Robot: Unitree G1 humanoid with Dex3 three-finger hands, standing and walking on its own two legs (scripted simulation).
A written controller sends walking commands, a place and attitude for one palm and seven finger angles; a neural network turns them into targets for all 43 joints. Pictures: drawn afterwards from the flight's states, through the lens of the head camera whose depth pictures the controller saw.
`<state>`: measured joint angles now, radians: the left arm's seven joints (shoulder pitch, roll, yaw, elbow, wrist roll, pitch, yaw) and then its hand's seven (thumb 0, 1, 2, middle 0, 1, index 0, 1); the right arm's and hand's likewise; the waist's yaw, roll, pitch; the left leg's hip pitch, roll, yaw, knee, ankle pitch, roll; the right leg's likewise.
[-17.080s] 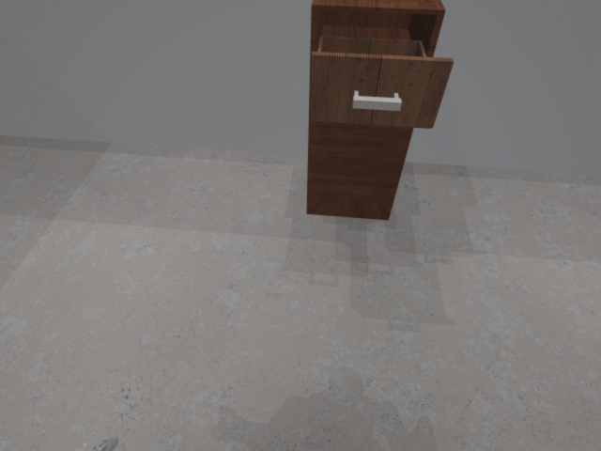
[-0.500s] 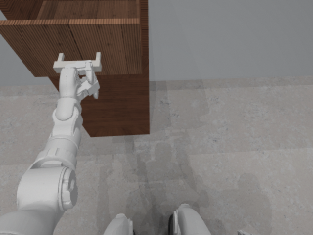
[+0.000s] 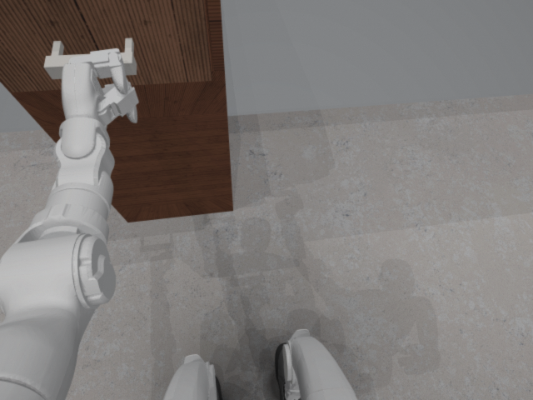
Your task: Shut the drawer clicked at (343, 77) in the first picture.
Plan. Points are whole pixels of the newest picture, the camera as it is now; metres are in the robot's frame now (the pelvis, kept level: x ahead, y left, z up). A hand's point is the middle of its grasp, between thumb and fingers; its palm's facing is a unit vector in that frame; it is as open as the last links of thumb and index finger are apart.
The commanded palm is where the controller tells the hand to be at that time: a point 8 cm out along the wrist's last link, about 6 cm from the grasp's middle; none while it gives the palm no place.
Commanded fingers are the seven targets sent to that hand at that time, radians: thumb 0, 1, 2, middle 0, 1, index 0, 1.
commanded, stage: push the drawer shut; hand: left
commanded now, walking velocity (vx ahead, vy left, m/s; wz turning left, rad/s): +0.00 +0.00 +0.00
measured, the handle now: (93, 55) +0.62 +0.19 +0.08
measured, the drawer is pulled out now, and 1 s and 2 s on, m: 0.03 0.00 0.00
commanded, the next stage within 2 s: pull the fist back off the drawer in 0.70 s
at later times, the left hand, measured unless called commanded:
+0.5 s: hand (124, 75) +0.58 +0.14 +0.08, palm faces +0.03 -1.00 -0.05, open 2.9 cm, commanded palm +0.59 +0.17 +0.08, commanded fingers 0.00 0.90 0.90 -1.40 -1.60 -1.40 -1.60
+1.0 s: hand (121, 73) +0.58 +0.14 +0.08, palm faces +0.03 -1.00 -0.05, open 3.1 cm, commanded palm +0.59 +0.17 +0.08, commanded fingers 0.00 0.90 0.90 -1.40 -1.60 -1.40 -1.60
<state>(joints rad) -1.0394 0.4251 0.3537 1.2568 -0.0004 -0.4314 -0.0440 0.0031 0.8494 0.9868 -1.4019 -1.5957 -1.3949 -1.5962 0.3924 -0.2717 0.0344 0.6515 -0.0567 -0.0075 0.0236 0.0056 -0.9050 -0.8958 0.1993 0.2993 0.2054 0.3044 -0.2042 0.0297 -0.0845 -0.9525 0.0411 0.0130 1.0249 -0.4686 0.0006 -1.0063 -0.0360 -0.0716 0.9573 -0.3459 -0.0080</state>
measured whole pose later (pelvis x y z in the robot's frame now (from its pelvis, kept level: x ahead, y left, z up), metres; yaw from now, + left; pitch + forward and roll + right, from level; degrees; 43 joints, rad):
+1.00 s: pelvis -0.02 +0.01 -0.01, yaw +0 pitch +27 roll -3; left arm -1.28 0.58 0.33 1.41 0.04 -0.36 -0.04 0.02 0.66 1.01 -1.40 -1.60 -1.39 -1.60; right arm 0.43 -0.28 0.08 0.66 -0.08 -0.04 0.02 0.00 -0.90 -0.90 0.20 0.30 0.21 0.30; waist -0.29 0.04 -0.08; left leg -1.11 0.04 -0.02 1.10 -0.46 0.02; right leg -1.13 -0.04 -0.10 0.97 -0.31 0.00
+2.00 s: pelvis +0.06 +0.00 +0.04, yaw -1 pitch +14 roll -1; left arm -0.39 0.26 0.25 0.55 -0.16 -0.28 -0.10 0.02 0.90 0.90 -1.40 -1.60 -1.39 -1.60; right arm 0.34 -0.25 0.00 0.58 0.02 0.03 0.02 0.01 -0.91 -0.90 0.20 0.30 0.20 0.30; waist -0.06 0.05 -0.10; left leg -0.53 0.05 0.03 0.74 -0.45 -0.01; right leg -0.61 -0.01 -0.05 0.70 -0.34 0.00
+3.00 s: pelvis +0.04 +0.01 +0.07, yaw +0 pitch -5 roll -1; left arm 0.51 0.31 0.30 -0.45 -0.04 -0.10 0.11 0.01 0.89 0.90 -1.41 -1.60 -1.40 -1.60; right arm 0.22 -0.23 0.02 0.64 -0.01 -0.13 -0.07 0.01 -0.90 -0.90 0.20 0.30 0.21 0.30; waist 0.08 0.07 0.02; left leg -0.03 0.02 0.03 0.43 -0.30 0.01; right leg -0.10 -0.03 -0.06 0.41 -0.21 0.01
